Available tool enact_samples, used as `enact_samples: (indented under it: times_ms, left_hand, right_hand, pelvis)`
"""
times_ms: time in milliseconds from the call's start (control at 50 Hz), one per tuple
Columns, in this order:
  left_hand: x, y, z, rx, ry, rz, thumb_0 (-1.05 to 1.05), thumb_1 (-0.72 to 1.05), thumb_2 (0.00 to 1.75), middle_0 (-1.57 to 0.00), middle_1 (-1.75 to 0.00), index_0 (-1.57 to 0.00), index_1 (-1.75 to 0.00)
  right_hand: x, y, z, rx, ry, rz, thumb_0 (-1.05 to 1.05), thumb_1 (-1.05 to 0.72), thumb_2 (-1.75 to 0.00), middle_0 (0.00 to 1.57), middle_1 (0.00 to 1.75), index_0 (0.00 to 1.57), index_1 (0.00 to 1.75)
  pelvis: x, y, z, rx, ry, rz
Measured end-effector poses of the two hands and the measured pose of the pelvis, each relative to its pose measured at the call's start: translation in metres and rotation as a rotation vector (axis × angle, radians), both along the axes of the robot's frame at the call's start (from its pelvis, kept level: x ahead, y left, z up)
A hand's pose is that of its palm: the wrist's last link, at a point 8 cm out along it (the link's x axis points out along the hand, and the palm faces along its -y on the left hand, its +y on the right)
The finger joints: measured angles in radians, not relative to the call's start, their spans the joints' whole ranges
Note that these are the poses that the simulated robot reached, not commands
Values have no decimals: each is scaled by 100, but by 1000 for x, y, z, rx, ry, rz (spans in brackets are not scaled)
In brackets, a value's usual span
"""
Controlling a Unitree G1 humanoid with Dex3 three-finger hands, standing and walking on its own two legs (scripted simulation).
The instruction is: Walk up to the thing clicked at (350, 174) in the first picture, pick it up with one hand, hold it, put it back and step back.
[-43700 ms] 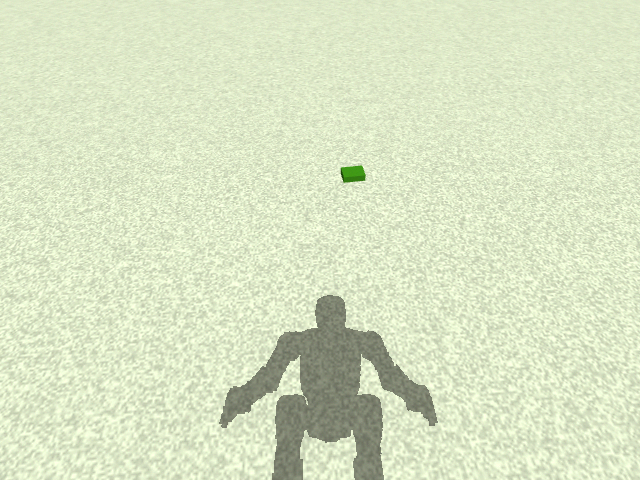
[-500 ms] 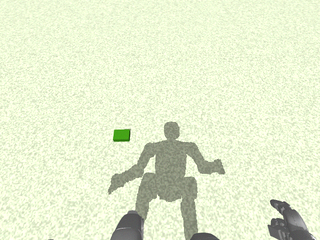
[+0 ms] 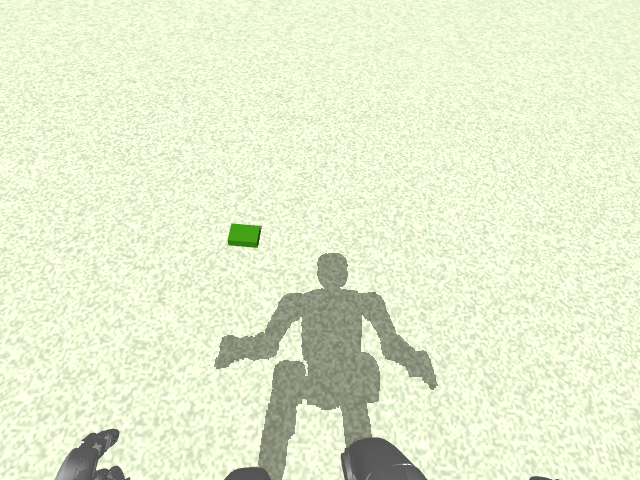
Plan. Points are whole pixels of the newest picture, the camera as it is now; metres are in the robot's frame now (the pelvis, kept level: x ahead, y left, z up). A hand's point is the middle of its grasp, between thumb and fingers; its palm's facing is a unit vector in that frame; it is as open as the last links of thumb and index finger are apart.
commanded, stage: step back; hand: left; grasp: from above
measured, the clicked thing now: (244, 235) +0.97 +0.24 -0.75
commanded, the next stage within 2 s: stand in 1.30 s
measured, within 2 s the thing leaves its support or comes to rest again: neither
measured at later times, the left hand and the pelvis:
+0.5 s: hand out of the picture -0.04 +0.27 -0.14, palm faces +0.05 -0.90 -0.42, open 7.4 cm; pelvis -0.10 -0.01 -0.01, yaw +1 degrees
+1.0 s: hand out of the picture +0.04 +0.23 -0.14, palm faces +0.05 -0.93 -0.35, open 7.4 cm; pelvis -0.06 -0.02 +0.00, yaw +2 degrees
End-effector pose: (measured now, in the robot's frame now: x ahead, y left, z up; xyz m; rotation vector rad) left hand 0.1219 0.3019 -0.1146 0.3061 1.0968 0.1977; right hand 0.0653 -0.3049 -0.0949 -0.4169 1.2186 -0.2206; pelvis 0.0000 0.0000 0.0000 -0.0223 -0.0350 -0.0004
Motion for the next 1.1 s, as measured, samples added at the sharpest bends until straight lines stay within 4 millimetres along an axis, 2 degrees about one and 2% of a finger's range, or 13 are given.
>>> enact_samples:
  times_ms: [100, 180, 280, 360, 420, 480, 580, 680, 740, 820, 920, 980, 1100]
  left_hand:
    - [-54, -5, -5, 21, 47, -8, 1, 90, 89, -20, -30, -21, -30]
    - [-101, -14, -9, 59, 100, -24, 1, 90, 89, -20, -30, -21, -30]
    - [-154, -24, 5, 70, 135, 6, 1, 90, 89, -20, -30, -21, -30]
    - [-171, -18, 15, 85, 122, 43, 1, 90, 89, -20, -30, -21, -30]
    - [-174, -7, 18, 93, 91, 56, 1, 90, 89, -20, -30, -21, -30]
    - [-176, 8, 14, 91, 75, 74, 1, 90, 89, -20, -30, -21, -30]
    - [-172, 20, 8, 76, 114, 62, 1, 90, 89, -20, -30, -21, -30]
    - [-149, 16, 11, 58, 83, 26, 1, 90, 89, -20, -30, -21, -30]
    - [-132, 7, 10, 56, 56, 17, 1, 91, 89, -20, -30, -20, -30]
    - [-114, -12, 8, 59, 12, 18, 1, 91, 89, -20, -30, -20, -30]
    - [-105, -30, 11, 31, -13, 30, 1, 90, 89, -20, -30, -21, -30]
    - [-100, -31, 12, 18, -22, 37, 1, 90, 89, -20, -30, -21, -30]
    - [-90, -17, 4, -1, 5, 62, 1, 90, 89, -20, -30, -21, -30]
  right_hand:
    - [-2, -17, 5, -8, -98, 19, 1, -90, -90, 21, 30, 21, 30]
    - [-13, -36, -7, 11, -173, 7, 1, -90, -90, 21, 30, 20, 30]
    - [-50, -40, -15, 60, -135, -39, 1, -91, -90, 20, 30, 20, 30]
    - [-84, -40, -22, 77, -63, -51, 1, -91, -90, 20, 30, 20, 30]
    - [-104, -34, -28, 75, 10, -34, 1, -91, -90, 20, 30, 20, 30]
    - [-115, -23, -30, 72, 57, -15, 1, -91, -90, 20, 30, 20, 30]
    - [-119, -4, -20, 84, 9, -36, 1, -91, -90, 20, 30, 20, 30]
    - [-120, -7, -8, 70, -10, -51, 1, -90, -90, 21, 30, 20, 30]
    - [-116, -17, -10, 61, -9, -57, 1, -90, -90, 21, 30, 20, 30]
    - [-103, -32, -23, 60, -2, -67, 1, -90, -90, 20, 30, 20, 30]
    - [-79, -31, -27, 77, -8, -36, 1, -91, -90, 20, 30, 20, 30]
    - [-68, -27, -28, 77, -3, -14, 1, -91, -90, 20, 30, 20, 30]
    - [-60, -11, -25, 69, 15, -8, 1, -91, -90, 20, 30, 20, 30]
  pelvis:
    - [-36, -11, -3, 8, 8, -36]
    - [-64, -23, -14, -1, -14, -72]
    - [-80, -30, -6, 18, -26, -77]
    - [-88, -27, -2, 26, -15, -44]
    - [-92, -21, -3, 18, -7, -13]
    - [-96, -13, -6, 24, -7, 21]
    - [-96, -4, -2, 40, -16, 3]
    - [-89, -9, 4, 28, -14, -3]
    - [-85, -16, 2, 33, -18, 1]
    - [-79, -26, -6, 7, -33, 11]
    - [-69, -29, -3, 28, -24, 27]
    - [-65, -25, -3, 28, -14, 36]
    - [-56, -14, -2, 42, -11, 32]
